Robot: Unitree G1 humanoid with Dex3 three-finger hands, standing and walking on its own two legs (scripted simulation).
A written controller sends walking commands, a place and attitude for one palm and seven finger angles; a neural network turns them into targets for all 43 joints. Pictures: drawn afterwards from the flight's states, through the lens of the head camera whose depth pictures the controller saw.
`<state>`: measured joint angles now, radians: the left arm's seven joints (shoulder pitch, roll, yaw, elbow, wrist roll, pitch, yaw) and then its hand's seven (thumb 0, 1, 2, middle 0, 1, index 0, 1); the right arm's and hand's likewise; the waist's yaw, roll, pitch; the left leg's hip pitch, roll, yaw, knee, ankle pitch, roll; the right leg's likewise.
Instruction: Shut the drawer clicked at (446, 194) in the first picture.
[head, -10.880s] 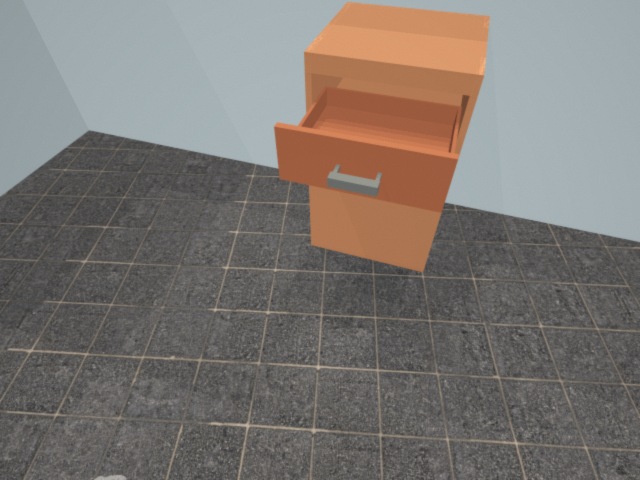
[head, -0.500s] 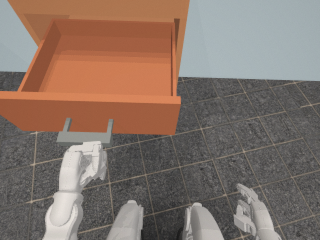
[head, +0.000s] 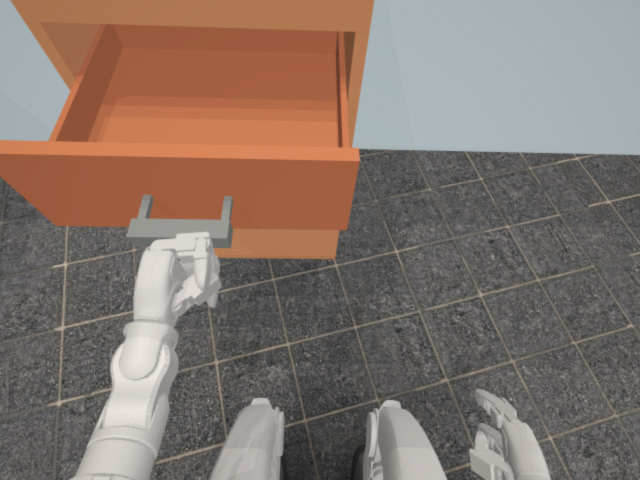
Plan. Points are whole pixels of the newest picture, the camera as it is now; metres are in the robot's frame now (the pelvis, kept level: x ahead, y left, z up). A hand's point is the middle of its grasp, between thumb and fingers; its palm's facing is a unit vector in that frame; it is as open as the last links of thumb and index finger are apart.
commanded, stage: push the drawer shut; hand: left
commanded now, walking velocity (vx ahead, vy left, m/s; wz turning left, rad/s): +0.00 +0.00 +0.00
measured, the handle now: (184, 218) +0.42 +0.19 +0.02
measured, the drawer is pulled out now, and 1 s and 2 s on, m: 0.23 0.11 0.00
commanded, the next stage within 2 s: none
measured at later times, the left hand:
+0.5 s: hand (221, 237) +0.40 +0.14 +0.02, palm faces +0.00 -1.00 -0.05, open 3.3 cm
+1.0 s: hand (226, 192) +0.46 +0.14 +0.03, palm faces +0.02 -1.00 -0.05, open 3.3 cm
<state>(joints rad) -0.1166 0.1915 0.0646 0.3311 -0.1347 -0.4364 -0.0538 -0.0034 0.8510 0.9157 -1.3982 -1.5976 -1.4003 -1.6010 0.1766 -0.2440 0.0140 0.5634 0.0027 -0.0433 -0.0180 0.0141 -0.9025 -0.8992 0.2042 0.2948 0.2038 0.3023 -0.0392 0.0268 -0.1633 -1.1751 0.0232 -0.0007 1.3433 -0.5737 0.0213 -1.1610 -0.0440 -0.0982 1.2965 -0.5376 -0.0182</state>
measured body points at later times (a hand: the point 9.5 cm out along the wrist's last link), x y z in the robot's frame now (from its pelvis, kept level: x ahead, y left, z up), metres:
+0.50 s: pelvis +0.00 +0.00 +0.01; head +0.13 +0.01 +0.44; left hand +0.39 +0.19 +0.03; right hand +0.12 -0.25 -0.11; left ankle +0.03 +0.11 -0.61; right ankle +0.04 -0.12 -0.61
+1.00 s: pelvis +0.00 +0.00 +0.00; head +0.14 +0.00 +0.42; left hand +0.46 +0.20 +0.03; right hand +0.07 -0.27 -0.12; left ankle +0.03 +0.11 -0.61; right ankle +0.04 -0.12 -0.61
